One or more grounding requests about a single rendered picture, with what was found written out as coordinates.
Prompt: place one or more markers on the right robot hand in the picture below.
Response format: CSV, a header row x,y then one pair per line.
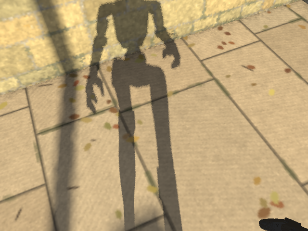
x,y
280,224

